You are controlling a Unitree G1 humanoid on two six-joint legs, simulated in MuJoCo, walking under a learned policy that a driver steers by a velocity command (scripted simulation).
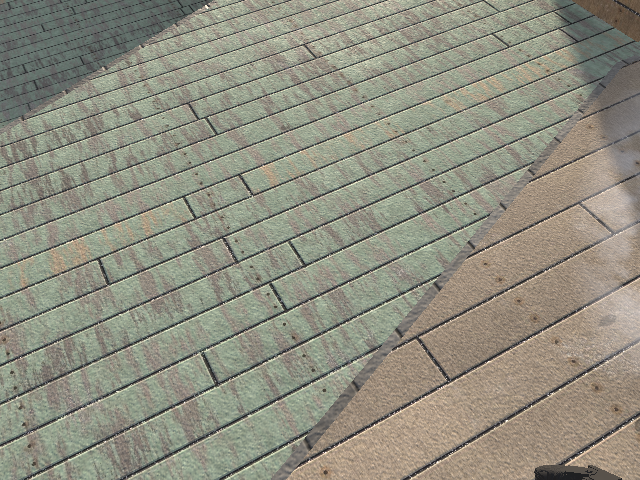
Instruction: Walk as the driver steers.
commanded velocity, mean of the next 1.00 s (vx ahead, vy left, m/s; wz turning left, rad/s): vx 0.49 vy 0.00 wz -0.38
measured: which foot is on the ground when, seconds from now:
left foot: up 0.00-0.08, down 0.10-0.66, up 0.68-1.00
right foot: down 0.00-0.10, up 0.12-0.64, down 0.66-1.00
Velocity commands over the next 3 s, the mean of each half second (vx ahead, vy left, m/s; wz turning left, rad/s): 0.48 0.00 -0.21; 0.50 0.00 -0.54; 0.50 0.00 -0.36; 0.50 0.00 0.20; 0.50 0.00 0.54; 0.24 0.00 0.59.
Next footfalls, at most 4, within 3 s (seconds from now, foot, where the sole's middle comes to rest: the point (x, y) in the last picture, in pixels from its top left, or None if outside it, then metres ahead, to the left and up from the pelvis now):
0.10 left None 0.25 0.13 -0.77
0.66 right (443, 452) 0.54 -0.14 -0.77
1.14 left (402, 314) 0.86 -0.05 -0.77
1.62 right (553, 301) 0.93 -0.42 -0.77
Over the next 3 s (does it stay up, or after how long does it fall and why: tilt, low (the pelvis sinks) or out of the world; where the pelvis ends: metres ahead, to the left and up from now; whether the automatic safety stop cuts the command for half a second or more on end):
stays up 1.44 -0.48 0.01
